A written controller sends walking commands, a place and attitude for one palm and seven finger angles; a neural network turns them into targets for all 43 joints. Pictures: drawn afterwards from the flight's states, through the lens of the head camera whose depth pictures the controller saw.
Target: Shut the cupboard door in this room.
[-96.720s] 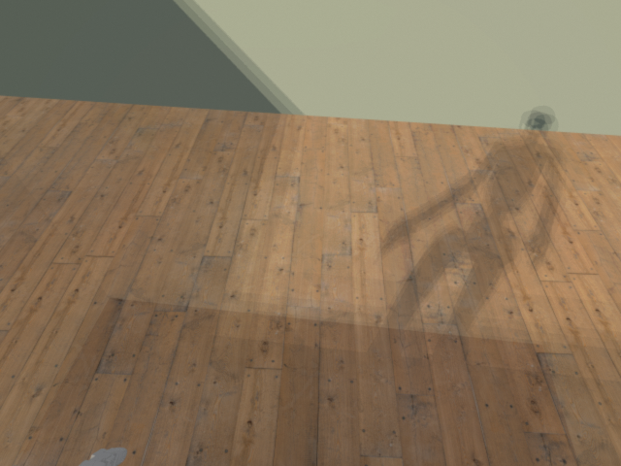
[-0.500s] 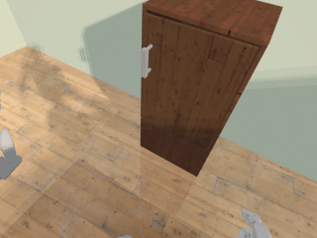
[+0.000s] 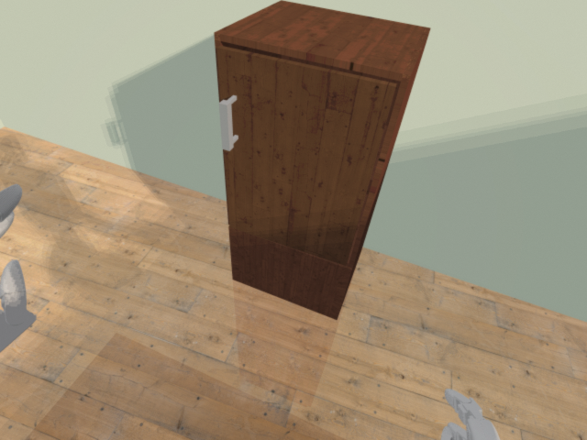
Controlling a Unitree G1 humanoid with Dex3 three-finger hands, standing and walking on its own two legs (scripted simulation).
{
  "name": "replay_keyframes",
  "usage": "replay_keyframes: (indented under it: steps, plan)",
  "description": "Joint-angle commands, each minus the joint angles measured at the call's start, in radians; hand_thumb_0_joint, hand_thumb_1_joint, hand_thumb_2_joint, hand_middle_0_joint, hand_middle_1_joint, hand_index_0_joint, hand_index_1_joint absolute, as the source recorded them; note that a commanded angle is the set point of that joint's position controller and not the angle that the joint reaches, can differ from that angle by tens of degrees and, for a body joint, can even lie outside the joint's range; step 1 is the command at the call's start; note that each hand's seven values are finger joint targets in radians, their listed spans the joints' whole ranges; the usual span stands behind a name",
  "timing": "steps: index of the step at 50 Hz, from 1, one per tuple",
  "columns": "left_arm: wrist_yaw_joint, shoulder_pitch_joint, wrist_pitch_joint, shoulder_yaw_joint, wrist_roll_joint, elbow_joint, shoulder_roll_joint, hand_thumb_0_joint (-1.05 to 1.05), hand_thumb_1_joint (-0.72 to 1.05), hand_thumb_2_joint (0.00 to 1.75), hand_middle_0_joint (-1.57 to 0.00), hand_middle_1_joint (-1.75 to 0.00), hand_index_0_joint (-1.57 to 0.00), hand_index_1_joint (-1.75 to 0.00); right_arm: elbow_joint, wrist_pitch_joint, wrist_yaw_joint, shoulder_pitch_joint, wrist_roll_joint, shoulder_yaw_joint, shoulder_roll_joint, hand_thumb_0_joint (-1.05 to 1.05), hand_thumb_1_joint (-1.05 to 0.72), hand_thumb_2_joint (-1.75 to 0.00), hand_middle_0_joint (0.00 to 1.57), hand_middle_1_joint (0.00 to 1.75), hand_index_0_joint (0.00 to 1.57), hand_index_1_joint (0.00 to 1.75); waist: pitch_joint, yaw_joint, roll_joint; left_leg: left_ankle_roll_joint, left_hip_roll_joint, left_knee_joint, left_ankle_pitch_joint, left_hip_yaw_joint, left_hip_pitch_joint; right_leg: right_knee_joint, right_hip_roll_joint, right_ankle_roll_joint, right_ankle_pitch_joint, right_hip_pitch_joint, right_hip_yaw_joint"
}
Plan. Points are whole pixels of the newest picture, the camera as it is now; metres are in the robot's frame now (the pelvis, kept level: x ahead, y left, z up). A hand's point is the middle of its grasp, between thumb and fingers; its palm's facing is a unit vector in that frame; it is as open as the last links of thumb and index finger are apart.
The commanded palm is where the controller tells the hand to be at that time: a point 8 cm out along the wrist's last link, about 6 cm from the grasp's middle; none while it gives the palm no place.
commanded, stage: stop stepping back and stand still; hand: left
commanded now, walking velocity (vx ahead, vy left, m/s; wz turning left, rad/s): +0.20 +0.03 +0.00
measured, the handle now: (230, 122) +0.85 +0.18 +0.02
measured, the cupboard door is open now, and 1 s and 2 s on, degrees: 1 1 1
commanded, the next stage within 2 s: let the arm hang, fingers relaxed in 0.68 s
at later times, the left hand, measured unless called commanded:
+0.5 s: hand out of the picture +0.13 +0.33 +0.18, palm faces +0.53 -0.76 -0.38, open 7.4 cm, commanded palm +0.08 +0.35 +0.19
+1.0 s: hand out of the picture +0.11 +0.24 -0.12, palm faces +0.03 -0.97 -0.24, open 7.4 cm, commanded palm none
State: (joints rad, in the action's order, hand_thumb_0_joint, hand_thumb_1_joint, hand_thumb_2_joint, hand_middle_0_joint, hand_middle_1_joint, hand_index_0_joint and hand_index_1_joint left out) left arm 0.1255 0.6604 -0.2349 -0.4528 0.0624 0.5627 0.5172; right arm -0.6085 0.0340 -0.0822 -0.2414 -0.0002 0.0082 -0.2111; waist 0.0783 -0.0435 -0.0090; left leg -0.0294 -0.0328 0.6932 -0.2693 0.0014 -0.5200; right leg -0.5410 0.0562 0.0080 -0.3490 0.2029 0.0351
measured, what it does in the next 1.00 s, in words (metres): steps on the spot: left foot, then left foot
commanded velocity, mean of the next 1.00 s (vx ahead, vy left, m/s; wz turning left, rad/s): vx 0.07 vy -0.06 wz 0.00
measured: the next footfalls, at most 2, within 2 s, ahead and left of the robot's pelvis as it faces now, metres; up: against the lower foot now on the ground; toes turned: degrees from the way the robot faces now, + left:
left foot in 0.04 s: +0.13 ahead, +0.11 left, +0.00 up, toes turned +0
left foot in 0.48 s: +0.03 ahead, +0.16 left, +0.00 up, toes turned +3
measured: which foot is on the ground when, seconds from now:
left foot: up 0.00-0.02, down 0.04-0.30, up 0.32-0.46, down 0.48-1.00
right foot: down 0.00-0.52, up 0.54-0.68, down 0.70-1.00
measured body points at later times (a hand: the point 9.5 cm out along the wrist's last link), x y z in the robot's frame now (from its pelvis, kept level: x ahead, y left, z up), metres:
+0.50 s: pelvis -0.06 +0.05 +0.00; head -0.09 +0.06 +0.45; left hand +0.10 +0.36 +0.20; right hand +0.08 -0.19 -0.09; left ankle -0.01 +0.16 -0.73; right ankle -0.07 -0.07 -0.73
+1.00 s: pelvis -0.04 +0.05 -0.01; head -0.03 +0.04 +0.44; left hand +0.10 +0.29 -0.10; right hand +0.08 -0.20 -0.13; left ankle -0.01 +0.16 -0.73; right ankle -0.06 -0.04 -0.73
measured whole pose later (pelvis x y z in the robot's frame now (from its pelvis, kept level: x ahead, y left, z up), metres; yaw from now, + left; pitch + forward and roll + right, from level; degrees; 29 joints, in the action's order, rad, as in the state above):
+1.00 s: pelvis -0.04 +0.05 -0.01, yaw +3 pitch -1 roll +0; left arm 0.01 0.23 0.07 -0.03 -0.02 -0.60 0.19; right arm -0.81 -0.01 -0.01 -0.20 -0.03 0.00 -0.24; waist -0.02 -0.05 0.02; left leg 0.01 0.01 0.66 -0.29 -0.02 -0.36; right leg -0.65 0.02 0.05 -0.39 0.26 -0.08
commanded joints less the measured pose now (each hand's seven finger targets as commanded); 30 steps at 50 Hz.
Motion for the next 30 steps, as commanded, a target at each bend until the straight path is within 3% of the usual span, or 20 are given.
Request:
replay_keyframes:
  steps: [1,3,5,6,7,10,12,13,14,15,16,17,18,20,22,23,25,26,27,30]
  plan:
    - [0.072,-0.194,0.007,-0.079,-0.008,-0.022,0.083,0.00,0.90,0.90,-0.20,-0.30,-0.20,-0.30,0.124,0.053,-0.037,0.083,0.005,0.022,-0.129,0.00,-0.90,-0.90,0.20,0.30,0.20,0.30,-0.183,0.000,-0.021,0.034,-0.023,-0.149,-0.052,0.086,0.209,0.244,-0.168,0.052,-0.186,0.334,0.084]
    - [0.065,-0.253,-0.011,-0.043,-0.012,-0.013,0.072,0.00,0.90,0.90,-0.20,-0.30,-0.20,-0.30,0.122,0.091,-0.043,0.087,0.016,0.035,-0.148,0.00,-0.90,-0.90,0.20,0.30,0.20,0.30,-0.176,0.013,-0.001,0.054,-0.049,-0.265,-0.123,0.140,0.210,0.231,-0.098,0.019,-0.158,0.258,0.047]
    - [0.060,-0.275,-0.025,-0.036,-0.020,0.075,0.067,0.00,0.90,0.90,-0.20,-0.30,-0.20,-0.30,0.115,0.120,-0.044,0.086,0.016,0.024,-0.150,0.00,-0.90,-0.90,0.20,0.30,0.20,0.30,-0.126,0.006,0.226,0.050,-0.119,-0.540,-0.460,0.295,0.124,0.034,0.003,-0.012,-0.183,0.104,-0.045]
    - [0.059,-0.292,-0.024,-0.026,-0.028,0.114,0.049,0.00,0.90,0.90,-0.20,-0.30,-0.20,-0.30,0.118,0.129,-0.039,0.086,0.011,0.022,-0.152,0.00,-0.90,-0.90,0.20,0.30,0.20,0.30,-0.105,0.018,0.319,0.051,-0.152,-0.656,-0.599,0.376,0.041,-0.088,0.042,-0.017,-0.130,0.008,-0.045]
    - [0.058,-0.301,-0.022,-0.033,-0.028,0.149,0.061,0.00,0.90,0.90,-0.20,-0.30,-0.20,-0.30,0.119,0.137,-0.031,0.090,0.004,0.023,-0.141,0.00,-0.90,-0.90,0.20,0.30,0.20,0.30,-0.085,0.031,0.302,0.035,-0.157,-0.674,-0.577,0.378,0.041,-0.117,0.047,-0.012,-0.107,-0.019,-0.043]
    - [0.050,-0.218,-0.020,-0.053,-0.020,0.242,0.084,0.00,0.90,0.90,-0.20,-0.30,-0.20,-0.30,0.120,0.157,-0.007,0.084,-0.007,0.027,-0.119,0.00,-0.90,-0.90,0.20,0.30,0.20,0.30,0.036,0.043,0.247,-0.005,-0.112,-0.609,-0.412,0.227,0.117,-0.003,0.060,0.006,-0.094,-0.110,-0.080]
    - [0.050,-0.115,-0.009,-0.084,-0.016,0.243,0.104,0.00,0.90,0.90,-0.20,-0.30,-0.20,-0.30,0.119,0.147,0.007,0.079,-0.014,0.025,-0.105,0.00,-0.90,-0.90,0.20,0.30,0.20,0.30,0.069,0.041,0.231,-0.013,-0.046,-0.491,-0.291,0.097,0.115,0.136,0.020,0.036,-0.064,-0.170,-0.072]
    - [0.050,-0.088,-0.002,-0.102,-0.014,0.228,0.114,0.00,0.90,0.90,-0.20,-0.30,-0.20,-0.30,0.116,0.134,0.012,0.072,-0.019,0.025,-0.101,0.00,-0.90,-0.90,0.20,0.30,0.20,0.30,0.067,0.037,0.159,-0.012,-0.004,-0.372,-0.227,0.036,0.129,0.198,-0.036,0.062,-0.071,-0.130,-0.031]
    - [0.052,-0.049,-0.002,-0.159,-0.008,0.200,0.158,0.00,0.90,0.90,-0.20,-0.30,-0.20,-0.30,0.108,0.120,0.017,0.061,-0.030,0.030,-0.102,0.00,-0.90,-0.90,0.20,0.30,0.20,0.30,0.086,0.038,0.065,-0.007,0.024,-0.189,-0.128,-0.015,0.206,0.277,-0.135,0.105,-0.096,-0.023,0.072]
    - [0.051,-0.067,0.003,-0.137,0.006,0.177,0.125,0.00,0.90,0.90,-0.20,-0.30,-0.20,-0.30,0.093,0.100,0.017,0.046,-0.032,0.034,-0.102,0.00,-0.90,-0.90,0.20,0.30,0.20,0.30,0.085,0.030,-0.039,-0.007,0.039,0.020,-0.073,-0.012,0.237,0.330,-0.248,0.164,-0.235,0.105,0.206]
    - [0.058,-0.076,0.025,-0.126,0.011,0.133,0.105,0.00,0.90,0.90,-0.20,-0.30,-0.20,-0.30,0.090,0.081,0.014,0.050,-0.021,0.041,-0.103,0.00,-0.90,-0.90,0.20,0.30,0.20,0.30,0.025,0.034,-0.152,-0.007,0.047,0.184,-0.084,0.010,0.160,0.377,-0.320,0.218,-0.407,0.189,0.330]
    - [0.064,-0.112,0.034,-0.111,0.008,0.102,0.092,0.00,0.90,0.90,-0.20,-0.30,-0.20,-0.30,0.090,0.061,0.014,0.048,-0.012,0.042,-0.110,0.00,-0.90,-0.90,0.20,0.30,0.20,0.30,-0.042,0.022,-0.175,0.000,0.027,0.295,-0.086,0.032,0.062,0.393,-0.364,0.238,-0.469,0.233,0.364]
    - [0.070,-0.169,0.030,-0.090,0.005,0.082,0.076,0.00,0.90,0.90,-0.20,-0.30,-0.20,-0.30,0.101,0.058,0.010,0.061,-0.004,0.035,-0.111,0.00,-0.90,-0.90,0.20,0.30,0.20,0.30,-0.105,0.008,-0.132,0.015,-0.006,0.291,-0.113,0.051,0.021,0.378,-0.354,0.218,-0.435,0.245,0.336]
    - [0.080,-0.247,0.032,-0.077,-0.012,0.031,0.085,0.00,0.90,0.90,-0.20,-0.30,-0.20,-0.30,0.102,0.061,-0.003,0.084,-0.004,0.017,-0.101,0.00,-0.90,-0.90,0.20,0.30,0.20,0.30,-0.140,0.007,-0.101,0.037,-0.044,0.056,-0.127,0.037,0.110,0.311,-0.308,0.168,-0.389,0.252,0.238]
    - [0.082,-0.290,0.033,-0.034,-0.021,-0.004,0.055,0.00,0.90,0.90,-0.20,-0.30,-0.20,-0.30,0.084,0.070,-0.017,0.070,-0.007,0.013,-0.109,0.00,-0.90,-0.90,0.20,0.30,0.20,0.30,-0.120,0.009,-0.026,0.051,0.004,-0.124,-0.112,-0.052,0.240,0.222,-0.217,0.119,-0.333,0.237,0.106]
    - [0.081,-0.323,0.031,-0.019,-0.022,0.002,0.049,0.00,0.90,0.90,-0.20,-0.30,-0.20,-0.30,0.089,0.079,-0.023,0.072,-0.004,0.018,-0.120,0.00,-0.90,-0.90,0.20,0.30,0.20,0.30,-0.129,0.009,0.010,0.070,-0.021,-0.205,-0.174,0.001,0.265,0.150,-0.175,0.092,-0.302,0.244,0.069]
    - [0.077,-0.333,0.025,-0.018,-0.021,0.065,0.055,0.00,0.90,0.90,-0.20,-0.30,-0.20,-0.30,0.123,0.093,-0.027,0.087,0.006,0.023,-0.150,0.00,-0.90,-0.90,0.20,0.30,0.20,0.30,-0.124,0.011,0.176,0.143,-0.201,-0.395,-0.238,0.317,0.289,-0.092,-0.045,0.012,-0.091,0.257,-0.046]
    - [0.068,-0.343,0.016,-0.032,-0.017,0.092,0.071,0.00,0.90,0.90,-0.20,-0.30,-0.20,-0.30,0.108,0.101,-0.022,0.097,0.007,0.010,-0.120,0.00,-0.90,-0.90,0.20,0.30,0.20,0.30,-0.097,0.007,0.233,0.146,-0.249,-0.534,-0.488,0.434,0.215,-0.191,-0.021,-0.008,-0.125,0.217,-0.059]
    - [0.064,-0.324,0.019,-0.052,-0.026,0.108,0.082,0.00,0.90,0.90,-0.20,-0.30,-0.20,-0.30,0.109,0.107,-0.020,0.107,-0.001,0.009,-0.116,0.00,-0.90,-0.90,0.20,0.30,0.20,0.30,-0.118,0.011,0.255,0.155,-0.271,-0.592,-0.576,0.469,0.140,-0.268,-0.022,-0.009,-0.111,0.191,-0.037]
    - [0.059,-0.280,0.002,-0.062,-0.032,0.220,0.088,0.00,0.90,0.90,-0.20,-0.30,-0.20,-0.30,0.113,0.131,0.003,0.114,-0.015,0.011,-0.100,0.00,-0.90,-0.90,0.20,0.30,0.20,0.30,-0.073,0.032,0.204,0.138,-0.236,-0.553,-0.393,0.334,0.148,-0.180,-0.042,-0.001,-0.059,0.107,-0.037]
